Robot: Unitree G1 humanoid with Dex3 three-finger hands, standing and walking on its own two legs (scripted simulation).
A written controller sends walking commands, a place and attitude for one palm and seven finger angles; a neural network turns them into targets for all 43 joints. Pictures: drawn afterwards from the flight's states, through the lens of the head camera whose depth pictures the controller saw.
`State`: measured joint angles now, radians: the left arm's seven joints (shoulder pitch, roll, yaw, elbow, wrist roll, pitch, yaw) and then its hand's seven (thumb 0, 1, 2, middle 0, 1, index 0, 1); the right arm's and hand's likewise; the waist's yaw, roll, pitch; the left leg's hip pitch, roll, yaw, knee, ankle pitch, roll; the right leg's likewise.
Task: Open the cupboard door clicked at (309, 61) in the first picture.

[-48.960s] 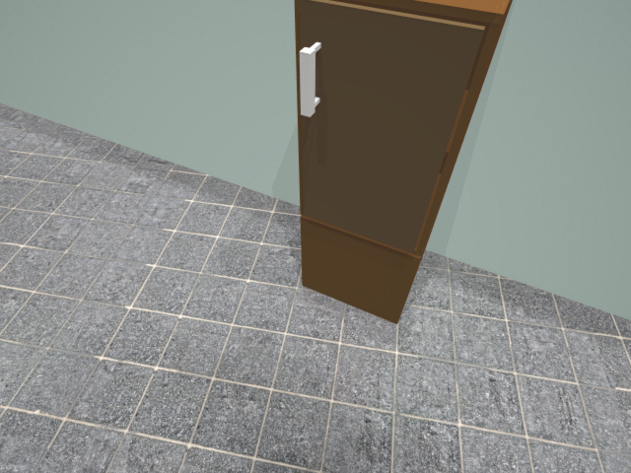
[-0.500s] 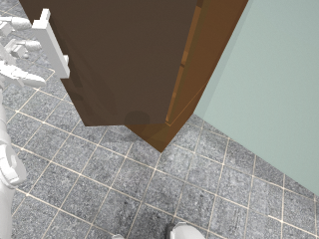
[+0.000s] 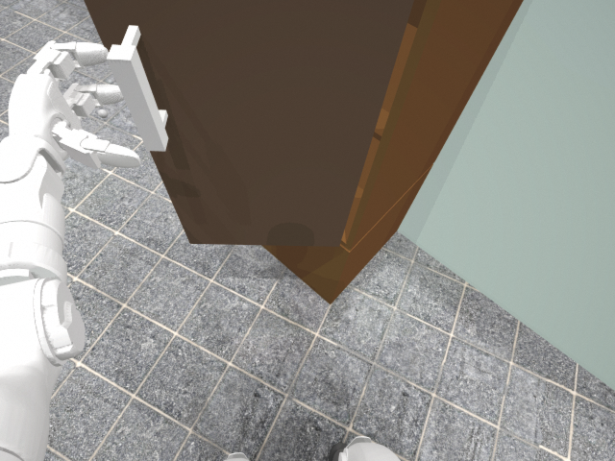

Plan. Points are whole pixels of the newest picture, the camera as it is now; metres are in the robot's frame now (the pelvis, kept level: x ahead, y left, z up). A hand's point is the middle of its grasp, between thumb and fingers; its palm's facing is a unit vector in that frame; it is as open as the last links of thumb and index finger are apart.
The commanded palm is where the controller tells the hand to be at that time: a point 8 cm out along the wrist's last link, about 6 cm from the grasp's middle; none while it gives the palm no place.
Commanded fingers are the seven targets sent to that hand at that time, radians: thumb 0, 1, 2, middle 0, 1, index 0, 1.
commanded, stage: slide the fingers in behind the handle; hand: left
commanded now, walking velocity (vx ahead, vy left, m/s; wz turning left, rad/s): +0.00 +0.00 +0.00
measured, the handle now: (145, 92) +0.54 +0.19 +0.13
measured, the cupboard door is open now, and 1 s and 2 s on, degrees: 42 41 40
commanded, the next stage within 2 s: move the hooked fingers beside the handle in 0.84 s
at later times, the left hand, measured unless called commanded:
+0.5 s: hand (117, 123) +0.48 +0.21 +0.13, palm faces +0.05 -1.00 -0.02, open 15.4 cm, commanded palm +0.48 +0.20 +0.13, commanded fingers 0.00 -0.50 0.30 -0.30 -1.20 -0.30 -1.20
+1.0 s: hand (119, 119) +0.49 +0.21 +0.13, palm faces +0.05 -1.00 -0.02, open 15.5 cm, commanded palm +0.48 +0.21 +0.13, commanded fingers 0.00 -0.50 0.30 -0.30 -1.20 -0.30 -1.20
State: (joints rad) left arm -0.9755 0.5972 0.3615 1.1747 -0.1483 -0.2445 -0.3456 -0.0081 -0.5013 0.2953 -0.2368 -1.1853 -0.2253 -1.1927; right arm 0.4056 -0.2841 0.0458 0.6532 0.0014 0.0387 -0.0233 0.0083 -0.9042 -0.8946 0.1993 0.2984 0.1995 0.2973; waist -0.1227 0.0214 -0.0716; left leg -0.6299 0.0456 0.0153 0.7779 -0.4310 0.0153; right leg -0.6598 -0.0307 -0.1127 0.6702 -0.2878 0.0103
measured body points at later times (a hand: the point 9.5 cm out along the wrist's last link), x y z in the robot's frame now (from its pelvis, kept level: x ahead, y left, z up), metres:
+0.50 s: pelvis +0.00 +0.00 +0.00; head +0.09 +0.01 +0.44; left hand +0.48 +0.26 +0.14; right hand +0.02 -0.27 -0.12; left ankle -0.04 +0.10 -0.71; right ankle +0.01 -0.13 -0.71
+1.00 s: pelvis -0.02 -0.01 +0.00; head +0.09 +0.01 +0.43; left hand +0.48 +0.26 +0.14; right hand +0.00 -0.28 -0.12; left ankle -0.04 +0.10 -0.71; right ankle +0.01 -0.13 -0.71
